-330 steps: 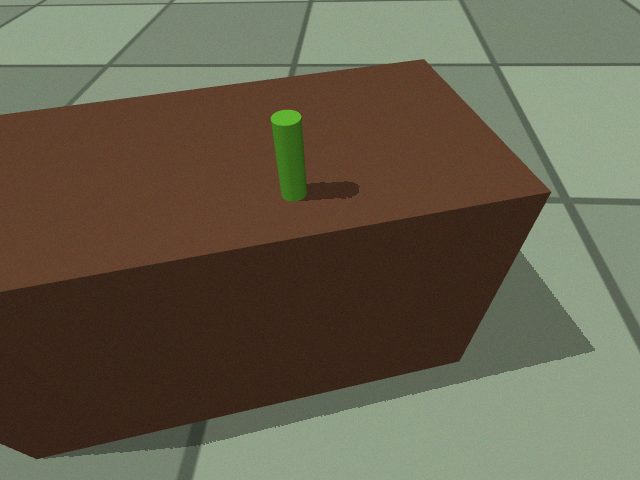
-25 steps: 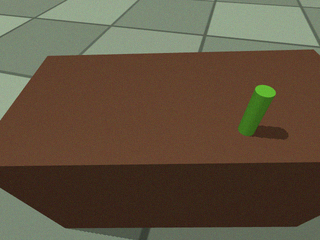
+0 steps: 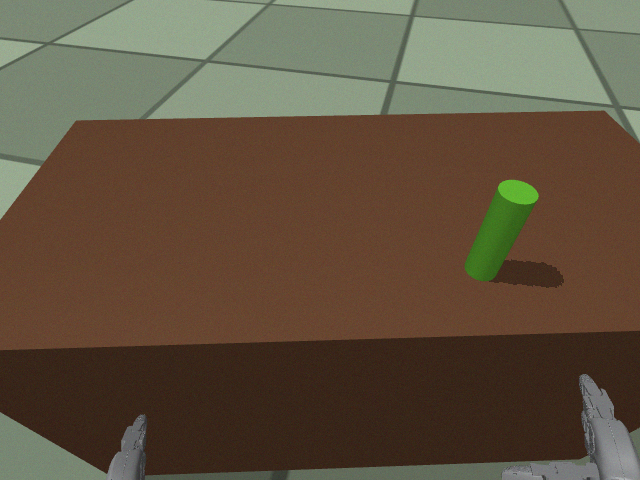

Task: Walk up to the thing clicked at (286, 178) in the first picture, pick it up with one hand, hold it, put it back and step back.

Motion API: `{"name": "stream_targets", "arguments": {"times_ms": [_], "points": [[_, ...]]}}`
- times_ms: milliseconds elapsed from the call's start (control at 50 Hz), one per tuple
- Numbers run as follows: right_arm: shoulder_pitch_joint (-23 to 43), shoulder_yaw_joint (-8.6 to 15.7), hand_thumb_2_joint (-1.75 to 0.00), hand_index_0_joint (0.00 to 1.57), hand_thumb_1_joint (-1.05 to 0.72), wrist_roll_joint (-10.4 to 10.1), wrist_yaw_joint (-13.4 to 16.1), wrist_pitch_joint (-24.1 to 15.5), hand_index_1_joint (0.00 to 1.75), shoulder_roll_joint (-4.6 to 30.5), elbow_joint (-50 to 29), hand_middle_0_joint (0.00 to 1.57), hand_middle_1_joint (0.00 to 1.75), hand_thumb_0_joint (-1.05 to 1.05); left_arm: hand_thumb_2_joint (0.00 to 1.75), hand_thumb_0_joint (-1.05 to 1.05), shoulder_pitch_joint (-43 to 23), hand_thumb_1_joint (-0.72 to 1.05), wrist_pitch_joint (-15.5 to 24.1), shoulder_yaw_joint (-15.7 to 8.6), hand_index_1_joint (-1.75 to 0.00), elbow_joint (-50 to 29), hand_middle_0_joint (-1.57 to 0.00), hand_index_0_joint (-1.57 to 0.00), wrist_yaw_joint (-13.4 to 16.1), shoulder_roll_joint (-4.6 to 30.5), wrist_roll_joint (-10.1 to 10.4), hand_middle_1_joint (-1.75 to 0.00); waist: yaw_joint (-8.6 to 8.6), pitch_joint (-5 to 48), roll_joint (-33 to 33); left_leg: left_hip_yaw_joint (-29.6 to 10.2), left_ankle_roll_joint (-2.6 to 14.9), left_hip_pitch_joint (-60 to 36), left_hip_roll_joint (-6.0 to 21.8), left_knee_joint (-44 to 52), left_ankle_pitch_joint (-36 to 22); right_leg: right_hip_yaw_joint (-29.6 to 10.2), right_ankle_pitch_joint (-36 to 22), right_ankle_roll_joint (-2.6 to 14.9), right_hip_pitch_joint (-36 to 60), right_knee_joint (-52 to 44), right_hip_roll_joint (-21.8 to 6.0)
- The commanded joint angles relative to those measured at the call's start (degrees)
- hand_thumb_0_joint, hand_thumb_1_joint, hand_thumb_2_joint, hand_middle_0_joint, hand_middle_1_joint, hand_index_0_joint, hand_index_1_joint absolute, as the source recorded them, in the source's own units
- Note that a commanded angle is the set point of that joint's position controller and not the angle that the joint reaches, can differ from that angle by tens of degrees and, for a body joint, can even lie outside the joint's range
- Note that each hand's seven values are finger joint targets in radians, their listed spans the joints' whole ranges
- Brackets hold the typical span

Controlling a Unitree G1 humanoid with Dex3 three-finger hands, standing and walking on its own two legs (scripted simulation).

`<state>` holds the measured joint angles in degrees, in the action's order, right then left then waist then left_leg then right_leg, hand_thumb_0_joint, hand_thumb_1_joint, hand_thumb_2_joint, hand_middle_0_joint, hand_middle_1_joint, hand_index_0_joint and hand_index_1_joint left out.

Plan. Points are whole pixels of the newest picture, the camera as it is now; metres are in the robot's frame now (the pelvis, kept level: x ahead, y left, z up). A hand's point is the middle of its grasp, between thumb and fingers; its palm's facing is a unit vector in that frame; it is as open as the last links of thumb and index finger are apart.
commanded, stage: rise first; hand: right
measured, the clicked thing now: (497, 234) +0.45 -0.25 +0.06
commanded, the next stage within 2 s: go down in 1.26 s
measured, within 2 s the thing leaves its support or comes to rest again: neither
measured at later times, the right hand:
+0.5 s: hand (591, 415) +0.19 -0.26 +0.05, palm faces +0.33 +0.86 -0.39, open 17.5 cm
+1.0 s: hand (637, 415) +0.17 -0.27 +0.10, palm faces +0.37 +0.83 -0.42, open 17.4 cm
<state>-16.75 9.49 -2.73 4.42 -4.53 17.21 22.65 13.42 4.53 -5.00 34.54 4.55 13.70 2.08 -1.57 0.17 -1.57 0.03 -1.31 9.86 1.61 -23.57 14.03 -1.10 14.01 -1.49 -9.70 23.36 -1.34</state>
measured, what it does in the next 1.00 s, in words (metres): stands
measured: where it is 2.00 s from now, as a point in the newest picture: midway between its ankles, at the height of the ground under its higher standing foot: outside the picture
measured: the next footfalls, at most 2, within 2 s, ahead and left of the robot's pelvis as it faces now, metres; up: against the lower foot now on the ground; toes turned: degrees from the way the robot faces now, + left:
none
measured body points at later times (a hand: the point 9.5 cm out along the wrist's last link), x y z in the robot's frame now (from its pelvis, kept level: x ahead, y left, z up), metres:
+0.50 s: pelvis +0.00 +0.00 +0.00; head +0.00 +0.02 +0.45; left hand +0.16 +0.27 -0.09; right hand +0.17 -0.31 +0.07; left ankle -0.02 +0.13 -0.74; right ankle -0.02 -0.14 -0.74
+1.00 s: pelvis -0.02 +0.00 +0.00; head -0.02 +0.02 +0.45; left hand +0.14 +0.26 -0.09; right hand +0.14 -0.31 +0.12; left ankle -0.02 +0.13 -0.74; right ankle -0.02 -0.14 -0.74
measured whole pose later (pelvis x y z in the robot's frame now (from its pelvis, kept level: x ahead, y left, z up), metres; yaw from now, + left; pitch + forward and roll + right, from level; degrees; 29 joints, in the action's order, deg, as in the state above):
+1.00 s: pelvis -0.02 +0.00 +0.00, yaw -1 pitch -4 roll +0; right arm -24.7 18.6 -2.5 1.6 -14.4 18.5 -7.0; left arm 14.1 6.2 -9.8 36.1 2.3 12.5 1.2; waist -3.1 -2.7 -2.5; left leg 0.5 -1.4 7.2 2.1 -24.1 13.4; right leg -1.6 12.9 -1.4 -7.1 23.4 -0.8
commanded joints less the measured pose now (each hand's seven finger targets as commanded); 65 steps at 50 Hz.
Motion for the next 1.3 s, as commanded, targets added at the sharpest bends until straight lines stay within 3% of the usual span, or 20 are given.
{"name": "stream_targets", "arguments": {"times_ms": [0,120,200,260,280,320,360,400,480,560,640,740,760,820,880,1060,1140,1220,1240,1280], "points": [[2.17,6.49,-0.05,0.05,0.52,0.08,0.95,-3.87,0.06,11.65,-17.47,0.04,0.06,0.0,0.02,0.0,-5.29,-0.53,2.9,-2.4,-0.05,-10.62,-0.06,-0.06,0.54,7.63,-0.26,-0.05,-0.88,5.8,-0.85,3.49,1.26,-3.67,-1.61,2.0,-14.91,2.8,-16.75,1.48,2.75,-2.51,1.36],[-3.62,9.03,-0.04,0.04,0.56,-0.35,-0.49,-4.3,0.06,11.01,-24.22,0.04,0.06,0.0,0.02,0.0,2.63,-0.53,1.96,-4.71,-0.05,-5.82,-0.06,-0.06,-0.87,6.78,-0.23,-0.05,0.29,3.76,-1.33,3.56,0.93,-3.27,-1.47,2.13,-16.82,3.53,-17.95,1.69,3.18,-1.91,1.63],[-2.79,9.45,-0.04,0.05,0.56,-0.26,-0.96,-4.68,0.06,10.8,-26.71,0.04,0.06,0.0,0.03,0.0,-5.03,-0.55,2.12,-7.52,-0.05,-7.73,-0.06,-0.06,-0.91,10.35,-0.53,-0.05,-0.17,4.11,0.83,3.64,0.87,-3.25,-1.51,1.81,-16.91,2.94,-18.55,1.56,3.53,-1.92,1.29],[-1.44,9.72,-0.04,0.05,0.55,-0.15,-0.65,-6.05,0.06,10.89,-31.14,0.04,0.06,0.0,0.04,0.0,-7.57,-0.56,2.58,-5.31,-0.06,-9.2,-0.06,-0.05,-0.79,7.96,-0.69,-0.05,-1.28,5.01,1.55,3.67,1.04,-4.35,-1.55,1.98,-15.4,2.52,-17.62,1.55,3.93,-2.06,1.19],[-2.01,8.48,-0.04,0.05,0.56,-0.09,-0.73,-6.55,0.06,9.72,-32.41,0.04,0.06,0.0,0.04,0.0,-6.87,-0.56,2.62,-4.48,-0.06,-8.28,-0.06,-0.05,-0.81,6.48,-0.72,-0.05,-1.15,4.28,1.01,3.51,1.03,-4.37,-1.43,2.09,-14.91,2.75,-16.96,1.58,3.9,-2.1,1.39],[-3.43,10.48,-0.04,0.05,0.55,0.02,-0.43,-6.97,0.05,11.48,-32.67,0.04,0.05,0.0,0.04,0.0,-6.07,-0.56,2.82,-6.47,-0.06,-10.16,-0.06,-0.05,-0.35,9.23,-0.98,-0.05,-0.87,5.91,2.45,3.5,0.94,-5.21,-1.38,1.86,-15.9,2.69,-17.94,1.71,4.76,-1.86,1.38],[-4.54,10.2,-0.04,0.05,0.56,0.22,-0.82,-7.47,0.06,10.54,-33.54,0.04,0.06,0.0,0.04,0.0,-3.73,-0.56,2.48,-3.75,-0.06,-8.44,-0.06,-0.05,-0.81,5.63,-1.06,-0.05,-1.33,4.67,1.64,3.57,0.86,-5.16,-1.24,1.84,-16.35,2.91,-18.43,1.73,4.16,-1.79,1.59],[-5.97,12.75,-0.04,0.05,0.55,0.1,-0.8,-7.84,0.06,12.39,-34.03,0.04,0.06,0.0,0.05,0.0,-2.26,-0.56,2.17,-6.01,-0.06,-6.54,-0.06,-0.05,-0.78,6.91,-1.0,-0.05,-1.47,4.15,-0.1,3.27,0.8,-5.24,-0.88,2.07,-16.39,3.27,-18.05,1.76,3.79,-1.77,1.97],[-6.3,14.0,-0.03,0.05,0.56,-0.2,-1.25,-8.4,0.06,12.46,-35.94,0.04,0.06,0.0,0.04,0.0,-2.16,-0.56,2.25,-8.46,-0.06,-6.8,-0.06,-0.05,-1.07,9.15,-0.92,-0.05,-1.07,3.46,-0.67,3.71,1.13,-4.64,-1.26,2.08,-15.3,3.02,-17.42,1.54,3.66,-2.46,1.58],[-4.54,12.75,-0.04,0.05,0.54,-0.34,-1.8,-9.33,0.05,11.13,-38.03,0.05,0.05,0.0,0.04,0.0,-3.36,-0.56,2.63,-6.64,-0.06,-6.87,-0.06,-0.05,-1.56,6.32,-0.67,-0.05,-0.64,1.0,-0.68,3.62,0.99,-3.17,-1.11,3.12,-11.66,3.15,-13.31,1.91,2.84,-2.87,1.95],[-3.99,13.42,-0.03,0.05,0.54,-0.37,-1.95,-10.77,0.05,11.46,-40.02,0.05,0.05,0.0,0.04,0.0,-3.4,-0.56,3.32,-4.85,-0.05,-9.11,-0.06,-0.05,-1.88,4.83,-0.55,-0.05,-1.01,1.18,1.32,3.69,0.91,-3.09,-1.21,3.35,-9.31,3.13,-11.05,2.06,2.45,-3.16,2.03],[-4.31,16.08,-0.03,0.05,0.54,-0.52,-1.85,-11.63,0.05,13.59,-40.3,0.05,0.05,0.0,0.04,0.0,-3.69,-0.55,3.78,-9.06,-0.05,-8.86,-0.06,-0.05,-1.56,9.35,-0.77,-0.05,-0.87,2.4,1.02,3.57,0.9,-3.13,-1.11,3.25,-9.35,3.02,-10.83,2.06,2.98,-3.07,2.29],[-5.1,16.07,-0.04,0.05,0.54,-0.41,-1.87,-11.98,0.05,13.18,-41.0,0.05,0.05,0.0,0.04,0.0,-4.13,-0.56,3.81,-8.11,-0.06,-8.32,-0.06,-0.05,-1.79,7.68,-0.74,-0.05,-1.72,2.18,-0.3,3.71,1.09,-3.53,-1.12,3.12,-8.63,2.84,-10.57,1.86,2.72,-3.21,2.25],[-5.09,15.42,-0.04,0.05,0.53,-0.53,-1.92,-12.61,0.06,12.33,-40.59,0.05,0.06,0.0,0.05,0.0,-4.42,-0.56,4.0,-8.33,-0.06,-7.62,-0.06,-0.05,-1.84,7.53,-0.7,-0.05,-1.43,1.5,-0.3,3.66,1.22,-3.12,-1.21,3.2,-8.15,2.83,-10.17,1.88,2.36,-3.39,2.17],[-3.98,15.07,-0.04,0.05,0.53,-0.38,-1.98,-13.37,0.06,11.89,-41.71,0.05,0.06,0.0,0.05,0.0,-4.87,-0.56,4.34,-6.39,-0.06,-7.9,-0.06,-0.05,-2.05,5.31,-0.61,-0.05,-1.51,1.48,-1.02,3.78,1.48,-3.15,-1.33,3.05,-7.08,2.59,-9.36,1.72,2.19,-3.67,1.82],[-3.58,16.95,-0.05,0.05,0.53,-0.32,-2.0,-14.22,0.06,13.45,-41.46,0.05,0.06,0.0,0.06,0.0,-4.3,-0.57,4.87,-8.63,-0.06,-6.43,-0.06,-0.05,-1.93,7.77,-0.73,-0.05,-1.42,1.51,-1.57,4.06,1.64,-2.91,-1.58,3.03,-6.54,2.35,-8.99,1.51,1.68,-4.23,1.6],[-2.14,18.19,-0.05,0.05,0.53,-0.54,-2.03,-14.75,0.06,14.29,-42.5,0.05,0.06,0.0,0.06,0.0,-5.19,-0.56,5.22,-8.62,-0.06,-6.82,-0.06,-0.05,-2.02,7.48,-0.73,-0.05,-1.48,1.24,-0.6,3.71,1.4,-2.76,-1.29,3.93,-5.14,2.67,-7.32,1.92,1.74,-4.07,2.01],[-2.81,17.08,-0.05,0.05,0.51,-0.56,-2.28,-15.16,0.06,13.26,-42.0,0.05,0.06,0.0,0.07,0.0,-3.66,-0.56,5.16,-7.62,-0.06,-4.68,-0.06,-0.05,-2.21,5.72,-0.59,-0.06,-1.47,0.78,-0.91,3.84,1.47,-2.8,-1.48,3.52,-6.06,2.6,-8.32,1.85,1.71,-3.93,1.84],[-3.24,18.53,-0.05,0.05,0.52,-0.53,-2.15,-15.28,0.06,14.13,-42.27,0.05,0.06,0.0,0.07,0.0,-4.59,-0.56,5.23,-7.3,-0.06,-5.35,-0.06,-0.05,-2.3,5.39,-0.58,-0.06,-2.28,1.18,-1.52,3.77,1.52,-3.23,-1.39,3.44,-6.21,2.6,-8.67,1.78,1.67,-3.9,1.93],[-2.93,18.31,-0.06,0.05,0.51,-0.58,-2.23,-15.23,0.06,14.24,-42.09,0.05,0.06,0.0,0.07,0.0,-4.4,-0.56,5.17,-8.65,-0.07,-5.01,-0.06,-0.05,-2.12,6.73,-0.58,-0.06,-1.56,1.25,-0.94,3.74,1.41,-2.81,-1.4,3.49,-6.68,2.62,-9.1,1.83,2.14,-3.79,1.93]]}}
